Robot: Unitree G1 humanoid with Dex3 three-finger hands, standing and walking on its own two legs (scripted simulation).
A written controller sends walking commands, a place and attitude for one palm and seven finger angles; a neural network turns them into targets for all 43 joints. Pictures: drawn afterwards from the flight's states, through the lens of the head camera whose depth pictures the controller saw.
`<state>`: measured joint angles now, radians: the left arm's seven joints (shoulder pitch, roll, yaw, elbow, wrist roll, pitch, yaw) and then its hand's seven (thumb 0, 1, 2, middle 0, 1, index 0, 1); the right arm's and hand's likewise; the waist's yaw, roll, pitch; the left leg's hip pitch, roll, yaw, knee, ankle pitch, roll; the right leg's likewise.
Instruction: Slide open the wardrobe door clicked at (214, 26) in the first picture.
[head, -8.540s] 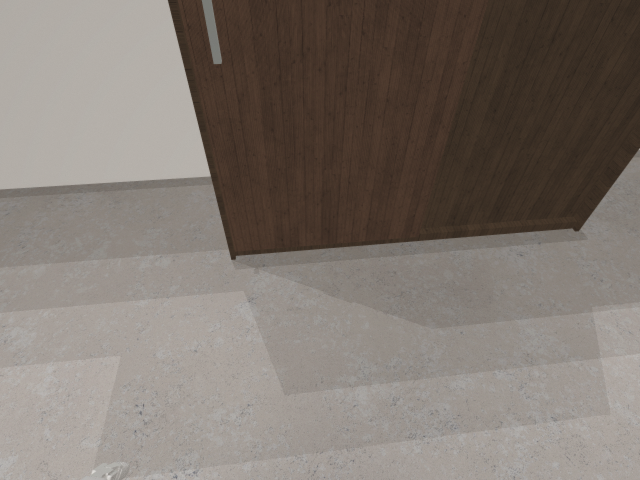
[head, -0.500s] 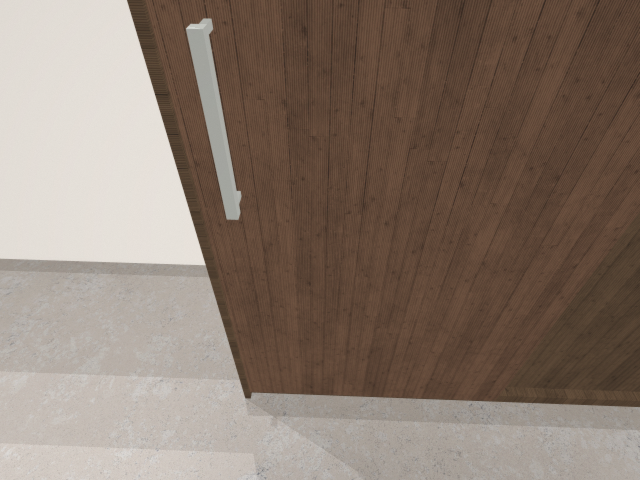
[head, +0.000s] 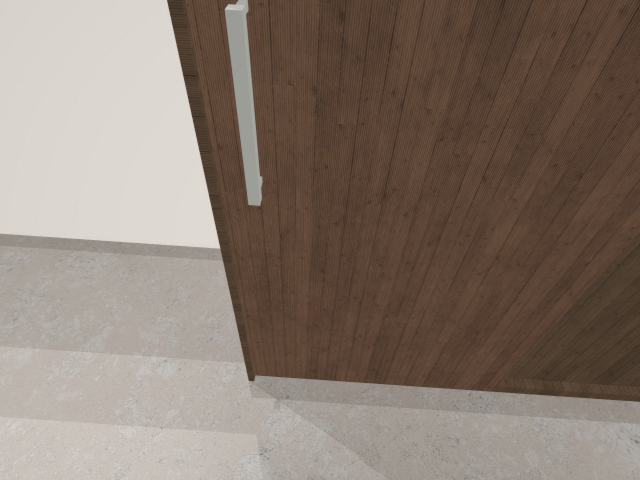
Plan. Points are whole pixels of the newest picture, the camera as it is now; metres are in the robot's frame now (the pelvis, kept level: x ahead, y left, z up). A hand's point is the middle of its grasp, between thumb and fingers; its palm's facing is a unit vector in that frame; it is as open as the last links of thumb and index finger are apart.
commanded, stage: come to a stop and stand still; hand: left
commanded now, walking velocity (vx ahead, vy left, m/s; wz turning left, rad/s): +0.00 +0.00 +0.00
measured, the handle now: (249, 116) +0.54 +0.14 +0.20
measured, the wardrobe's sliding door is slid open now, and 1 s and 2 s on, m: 0.00 0.00 0.00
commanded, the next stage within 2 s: look again from close up in 0.32 s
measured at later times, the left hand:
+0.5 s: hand out of the picture -0.02 +0.19 -0.18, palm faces +0.02 -0.98 -0.18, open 7.3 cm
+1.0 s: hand out of the picture +0.00 +0.20 -0.18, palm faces +0.00 -0.98 -0.18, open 7.3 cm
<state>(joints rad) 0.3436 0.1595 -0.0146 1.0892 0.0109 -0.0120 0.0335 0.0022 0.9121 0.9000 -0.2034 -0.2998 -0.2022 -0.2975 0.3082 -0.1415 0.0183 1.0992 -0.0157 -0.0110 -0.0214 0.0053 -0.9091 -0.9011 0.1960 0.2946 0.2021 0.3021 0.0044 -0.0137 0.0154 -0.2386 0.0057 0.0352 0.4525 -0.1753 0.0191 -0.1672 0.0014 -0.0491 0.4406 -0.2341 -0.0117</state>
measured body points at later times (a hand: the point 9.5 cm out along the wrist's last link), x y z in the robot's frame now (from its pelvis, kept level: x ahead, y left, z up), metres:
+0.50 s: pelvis +0.00 +0.02 +0.00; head +0.00 +0.03 +0.45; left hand -0.02 +0.24 -0.16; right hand +0.01 -0.21 -0.15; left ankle +0.05 +0.11 -0.74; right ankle +0.01 -0.11 -0.74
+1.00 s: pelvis +0.00 +0.02 +0.00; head +0.01 +0.03 +0.45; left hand +0.00 +0.25 -0.16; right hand +0.02 -0.21 -0.15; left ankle +0.05 +0.11 -0.74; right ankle +0.01 -0.11 -0.74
